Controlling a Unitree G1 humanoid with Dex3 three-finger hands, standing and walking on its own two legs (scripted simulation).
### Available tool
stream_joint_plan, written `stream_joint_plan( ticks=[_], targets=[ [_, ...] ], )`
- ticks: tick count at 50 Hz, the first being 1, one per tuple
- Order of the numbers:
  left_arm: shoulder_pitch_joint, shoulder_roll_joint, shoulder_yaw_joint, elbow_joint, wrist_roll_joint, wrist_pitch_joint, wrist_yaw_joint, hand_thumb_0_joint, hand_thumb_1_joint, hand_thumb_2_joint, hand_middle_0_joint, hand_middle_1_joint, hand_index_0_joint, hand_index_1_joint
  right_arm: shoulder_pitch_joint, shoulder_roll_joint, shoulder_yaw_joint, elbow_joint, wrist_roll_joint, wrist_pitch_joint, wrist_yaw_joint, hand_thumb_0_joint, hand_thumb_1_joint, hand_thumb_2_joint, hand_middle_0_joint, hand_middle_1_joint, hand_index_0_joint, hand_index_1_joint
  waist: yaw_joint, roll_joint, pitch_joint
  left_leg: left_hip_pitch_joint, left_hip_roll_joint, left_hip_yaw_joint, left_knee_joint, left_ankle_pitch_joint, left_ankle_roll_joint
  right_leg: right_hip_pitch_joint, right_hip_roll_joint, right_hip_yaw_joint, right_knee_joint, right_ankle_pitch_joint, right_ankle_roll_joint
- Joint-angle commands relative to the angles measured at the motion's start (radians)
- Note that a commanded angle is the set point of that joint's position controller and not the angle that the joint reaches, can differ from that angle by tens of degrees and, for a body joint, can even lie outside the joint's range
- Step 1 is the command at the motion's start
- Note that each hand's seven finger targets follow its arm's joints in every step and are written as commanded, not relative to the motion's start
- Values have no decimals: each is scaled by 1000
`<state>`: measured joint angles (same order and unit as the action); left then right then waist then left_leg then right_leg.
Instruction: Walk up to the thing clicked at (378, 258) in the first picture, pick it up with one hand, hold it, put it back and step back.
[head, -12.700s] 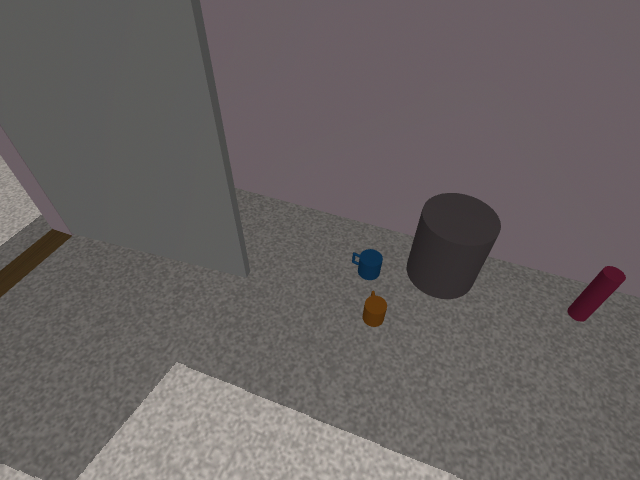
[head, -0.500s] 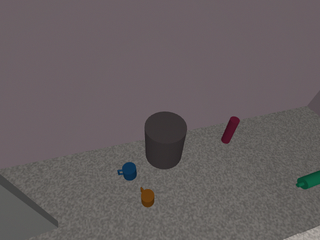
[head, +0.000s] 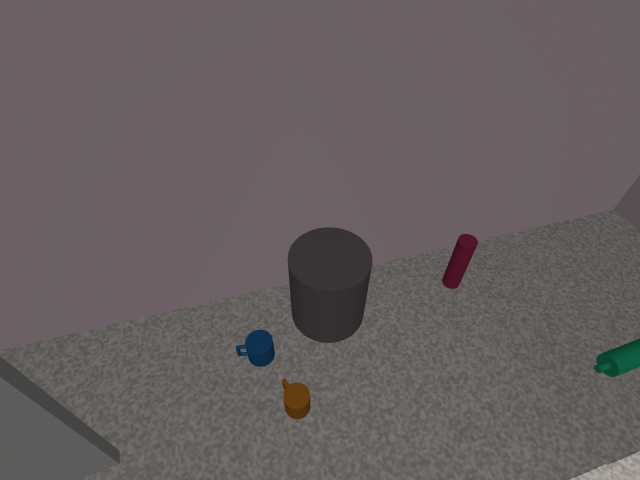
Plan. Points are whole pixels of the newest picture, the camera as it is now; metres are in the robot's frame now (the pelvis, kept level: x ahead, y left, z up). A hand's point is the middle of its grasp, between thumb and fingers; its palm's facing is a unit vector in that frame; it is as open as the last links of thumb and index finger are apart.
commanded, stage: stand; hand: left
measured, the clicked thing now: (255, 348) +0.69 +0.24 -0.74
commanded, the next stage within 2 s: walk up in 0.42 s
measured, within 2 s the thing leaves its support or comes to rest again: neither
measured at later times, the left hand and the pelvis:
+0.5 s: hand out of the picture +0.08 +0.26 -0.15, palm faces +0.00 -0.94 -0.34, open 7.4 cm; pelvis +0.01 +0.00 +0.00, yaw +1 degrees
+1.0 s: hand out of the picture +0.16 +0.32 -0.16, palm faces -0.04 -0.95 -0.31, open 7.4 cm; pelvis +0.13 +0.04 -0.01, yaw +0 degrees
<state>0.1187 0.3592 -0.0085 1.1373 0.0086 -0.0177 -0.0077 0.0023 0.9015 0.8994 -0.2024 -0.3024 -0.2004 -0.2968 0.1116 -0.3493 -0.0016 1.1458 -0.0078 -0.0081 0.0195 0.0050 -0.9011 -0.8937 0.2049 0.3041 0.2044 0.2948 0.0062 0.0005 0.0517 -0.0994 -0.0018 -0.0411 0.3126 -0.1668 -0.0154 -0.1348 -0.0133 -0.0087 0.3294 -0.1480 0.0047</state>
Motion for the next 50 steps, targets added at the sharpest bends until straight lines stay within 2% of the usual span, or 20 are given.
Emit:
stream_joint_plan(
  ticks=[1,15,20,21,22,23,24,25,27,28,31,33,34,35,36,37,39,42,46,50],
  targets=[
    [-51,217,39,-63,-2,-26,14,0,900,900,-200,-300,-200,-300,-46,-213,-42,-65,-1,-24,-19,0,-900,-900,200,300,200,300,-4,-1,-78,-20,118,-76,-52,61,29,27,-116,109,-50,50,-27],
    [-53,226,41,-66,-1,-21,11,0,900,900,-200,-300,-200,-300,-21,-216,-36,-62,-2,-20,-17,0,-900,-900,200,300,200,300,-5,-9,-35,-51,111,-78,-61,-25,32,-8,-114,123,-75,-80,-28],
    [-48,215,38,-68,-3,-26,11,0,900,900,-200,-300,-200,-300,-19,-216,-36,-65,0,-22,-18,0,-900,-900,200,300,200,300,-6,-8,-71,-30,118,-78,-44,63,32,31,-115,114,-56,49,-26],
    [30,266,103,-107,15,-26,-11,0,900,900,-200,-300,-200,-300,49,-275,-77,-113,-13,-35,-4,0,-900,-900,200,300,200,300,7,-35,-154,-59,64,-68,42,-371,89,91,-57,104,-11,-403,-67],
    [64,281,115,-101,26,-22,-18,0,900,900,-200,-300,-200,-300,55,-277,-83,-116,-24,-36,1,0,-900,-900,200,300,200,300,23,-48,-94,-182,63,-78,78,-523,96,76,-85,166,-18,-572,-96],
    [84,288,126,-100,30,-19,-21,0,900,900,-200,-300,-200,-300,32,-268,-83,-130,-28,-34,4,0,-900,-900,200,300,200,300,39,-68,-29,-306,30,-36,136,-538,78,92,-122,231,-67,-664,-117],
    [101,308,139,-107,31,-17,-22,0,900,900,-200,-300,-200,-300,-3,-242,-83,-152,-31,-32,8,0,-900,-900,200,300,200,300,59,-158,34,-386,-12,41,295,-416,58,79,-214,339,-162,-721,-155],
    [94,324,151,-137,33,-22,-19,0,900,900,-200,-300,-200,-300,3,-230,-86,-170,-34,-34,8,0,-900,-900,200,300,200,300,64,-190,73,-450,21,50,441,-338,41,82,-317,421,-230,-672,-215],
    [111,307,156,-155,32,-29,-19,0,900,900,-200,-300,-200,-300,3,-237,-96,-183,-32,-50,6,0,-900,-900,200,300,200,300,69,-118,103,-511,77,5,420,-298,40,149,-319,394,-190,-386,-259],
    [117,303,156,-163,35,-29,-20,0,900,900,-200,-300,-200,-300,3,-235,-100,-194,-31,-58,9,0,-900,-900,200,300,200,300,66,-102,81,-482,81,3,414,-307,44,148,-309,363,-179,-321,-258],
    [44,293,148,-219,36,-18,-37,0,900,900,-200,-300,-200,-300,104,-219,-112,-198,-30,-60,26,0,-900,-900,200,300,200,300,10,-142,7,-218,53,47,314,-255,45,-35,-212,220,-142,-401,-198],
    [-56,279,140,-266,30,-4,-47,0,900,900,-200,-300,-200,-300,276,-219,-134,-156,-28,-63,17,0,-900,-900,200,300,200,300,-101,-136,-2,68,30,95,151,-67,40,-262,-140,108,18,-448,-150],
    [-57,223,123,-285,31,4,-49,0,900,900,-200,-300,-200,-300,383,-244,-152,-122,-33,-67,4,0,-900,-900,200,300,200,300,-147,0,-26,253,13,60,133,-56,32,-419,-66,33,226,-463,-113],
    [-20,143,101,-304,26,8,-46,0,900,900,-200,-300,-200,-300,486,-330,-175,-109,-49,-70,-13,0,-900,-900,200,300,200,300,-181,284,-25,295,189,-233,-48,-351,46,-579,82,-36,569,-514,-78],
    [60,151,100,-293,18,19,-38,0,900,900,-200,-300,-200,-300,375,-397,-180,-169,-55,-77,-22,0,-900,-900,200,300,200,300,-113,266,0,142,389,-626,-207,-699,111,-641,107,100,762,-449,-53],
    [100,259,124,-268,21,23,-34,0,900,900,-200,-300,-200,-300,227,-428,-185,-224,-32,-78,-24,0,-900,-900,200,300,200,300,-68,139,57,-37,420,-633,-242,-777,156,-539,29,199,768,-355,-60],
    [150,281,128,-240,5,14,-42,0,900,900,-200,-300,-200,-300,140,-359,-155,-253,-20,-86,-19,0,-900,-900,200,300,200,300,-7,85,96,-50,352,-448,-177,-599,204,-491,-25,197,745,-252,-55],
    [203,272,137,-208,12,10,-52,0,900,900,-200,-300,-200,-300,180,-300,-142,-272,-14,-100,-18,0,-900,-900,200,300,200,300,-9,118,86,-56,262,-212,-143,-329,162,-440,-30,165,678,-140,-27],
    [159,248,125,-260,16,14,-67,0,900,900,-200,-300,-200,-300,215,-316,-145,-289,-9,-106,-19,0,-900,-900,200,300,200,300,-19,146,113,-34,264,-121,-156,-197,186,-448,-47,129,559,-63,9],
    [59,229,122,-304,17,5,-77,0,900,900,-200,-300,-200,-300,258,-320,-146,-310,-6,-105,-15,0,-900,-900,200,300,200,300,-54,131,117,-19,243,-52,-121,-79,187,-416,-68,71,415,-8,-1]
  ],
)
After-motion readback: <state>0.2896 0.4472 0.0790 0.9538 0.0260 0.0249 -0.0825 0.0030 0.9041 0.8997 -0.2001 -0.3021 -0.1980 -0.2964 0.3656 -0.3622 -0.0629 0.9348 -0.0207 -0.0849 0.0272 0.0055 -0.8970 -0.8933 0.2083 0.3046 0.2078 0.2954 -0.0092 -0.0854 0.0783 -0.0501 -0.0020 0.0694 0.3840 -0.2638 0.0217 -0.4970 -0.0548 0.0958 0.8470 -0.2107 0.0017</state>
